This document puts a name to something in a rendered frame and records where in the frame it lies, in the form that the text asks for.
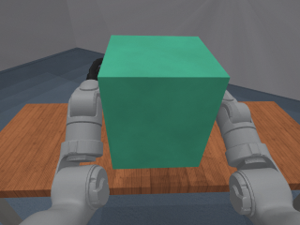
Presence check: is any robot left forearm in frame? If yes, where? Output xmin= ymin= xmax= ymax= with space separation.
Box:
xmin=51 ymin=79 xmax=103 ymax=202

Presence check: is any robot right forearm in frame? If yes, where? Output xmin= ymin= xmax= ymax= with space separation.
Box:
xmin=216 ymin=90 xmax=293 ymax=205

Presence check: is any robot right upper arm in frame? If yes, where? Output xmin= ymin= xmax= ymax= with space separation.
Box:
xmin=229 ymin=168 xmax=300 ymax=225

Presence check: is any robot left upper arm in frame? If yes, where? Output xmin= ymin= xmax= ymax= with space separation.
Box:
xmin=19 ymin=164 xmax=110 ymax=225

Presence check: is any table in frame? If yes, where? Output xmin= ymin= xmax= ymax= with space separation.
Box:
xmin=0 ymin=101 xmax=300 ymax=225

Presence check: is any left robot hand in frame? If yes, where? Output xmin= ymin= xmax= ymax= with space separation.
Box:
xmin=86 ymin=57 xmax=103 ymax=81

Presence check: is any carton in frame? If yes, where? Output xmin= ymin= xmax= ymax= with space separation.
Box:
xmin=97 ymin=35 xmax=231 ymax=170

